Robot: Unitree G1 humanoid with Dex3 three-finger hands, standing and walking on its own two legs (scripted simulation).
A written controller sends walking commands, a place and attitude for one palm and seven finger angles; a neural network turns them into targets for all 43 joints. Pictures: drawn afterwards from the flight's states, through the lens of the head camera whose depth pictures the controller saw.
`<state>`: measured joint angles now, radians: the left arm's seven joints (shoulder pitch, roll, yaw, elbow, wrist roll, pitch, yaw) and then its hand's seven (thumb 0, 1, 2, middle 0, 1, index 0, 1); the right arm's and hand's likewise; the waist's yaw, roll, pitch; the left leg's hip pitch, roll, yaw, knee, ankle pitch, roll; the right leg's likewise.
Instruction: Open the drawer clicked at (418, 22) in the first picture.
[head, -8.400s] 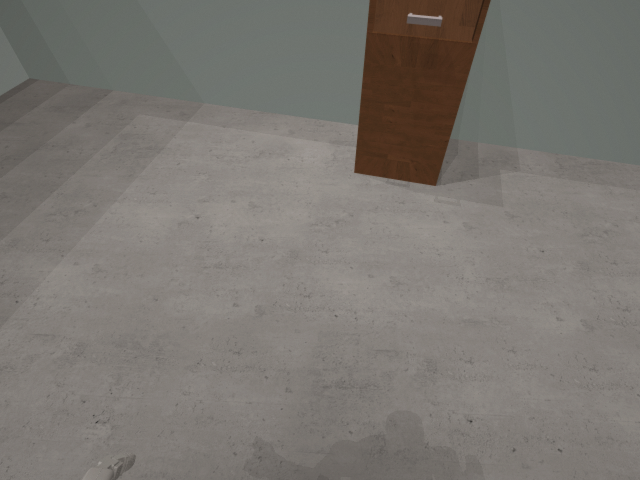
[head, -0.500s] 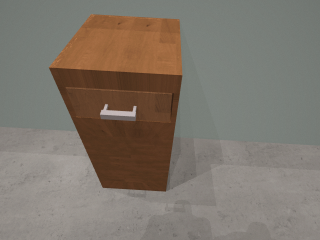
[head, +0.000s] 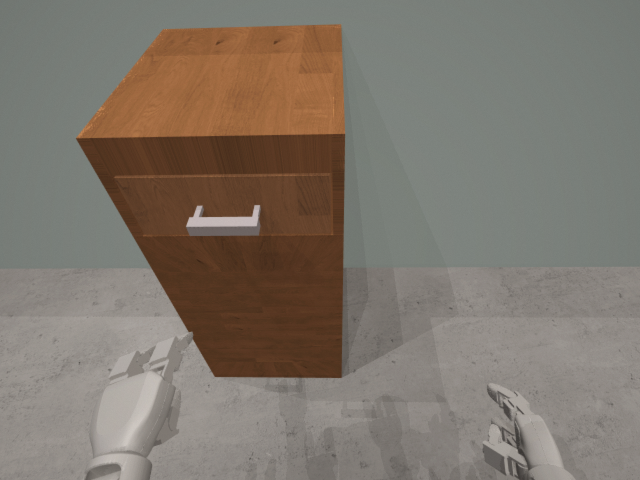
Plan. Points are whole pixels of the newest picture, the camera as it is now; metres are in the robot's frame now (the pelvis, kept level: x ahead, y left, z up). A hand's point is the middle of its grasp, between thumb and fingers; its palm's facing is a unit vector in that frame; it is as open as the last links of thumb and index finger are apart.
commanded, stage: raise the hand with hooked fingers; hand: left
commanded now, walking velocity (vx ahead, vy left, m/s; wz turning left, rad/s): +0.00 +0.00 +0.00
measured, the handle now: (226, 218) +0.52 +0.21 +0.01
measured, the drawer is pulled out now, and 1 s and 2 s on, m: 0.00 0.00 0.00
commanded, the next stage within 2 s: move the hooked fingers above the handle in 1.54 s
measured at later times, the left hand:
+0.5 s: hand (160, 367) +0.25 +0.22 +0.02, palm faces -0.05 -0.12 -0.99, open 11.2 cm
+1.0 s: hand (147, 281) +0.32 +0.24 +0.10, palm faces +0.10 -0.09 -0.99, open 13.6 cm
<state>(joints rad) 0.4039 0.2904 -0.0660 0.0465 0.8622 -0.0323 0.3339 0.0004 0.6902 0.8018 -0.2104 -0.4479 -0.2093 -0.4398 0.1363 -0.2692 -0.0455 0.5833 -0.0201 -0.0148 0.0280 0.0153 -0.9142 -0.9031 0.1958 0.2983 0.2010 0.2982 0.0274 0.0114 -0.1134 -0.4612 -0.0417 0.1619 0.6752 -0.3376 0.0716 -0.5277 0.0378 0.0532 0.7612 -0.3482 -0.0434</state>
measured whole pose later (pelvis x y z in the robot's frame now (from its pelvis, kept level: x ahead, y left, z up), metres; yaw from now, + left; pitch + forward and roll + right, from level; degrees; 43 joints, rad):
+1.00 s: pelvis +0.04 +0.01 +0.01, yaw +0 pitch +4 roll +1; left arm 0.03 0.45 -0.09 -0.05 0.94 0.12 0.13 0.00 -0.44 0.32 -0.32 -1.17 -0.32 -1.16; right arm 0.08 -0.24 -0.01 0.58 0.00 0.17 -0.02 0.01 -0.91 -0.90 0.19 0.30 0.20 0.30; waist 0.07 0.07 -0.06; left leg -0.29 -0.08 -0.02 0.57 -0.34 0.06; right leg -0.33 0.05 0.04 0.60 -0.34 -0.04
